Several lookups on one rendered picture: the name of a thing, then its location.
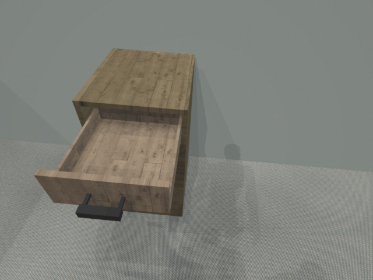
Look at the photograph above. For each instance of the handle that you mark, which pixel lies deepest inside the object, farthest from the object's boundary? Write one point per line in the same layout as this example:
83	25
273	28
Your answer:
99	212

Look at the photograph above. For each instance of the cabinet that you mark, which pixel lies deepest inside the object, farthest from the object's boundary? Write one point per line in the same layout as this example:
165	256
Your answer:
159	82

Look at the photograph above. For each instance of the drawer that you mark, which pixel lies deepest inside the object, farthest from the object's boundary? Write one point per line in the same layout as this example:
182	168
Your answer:
126	153

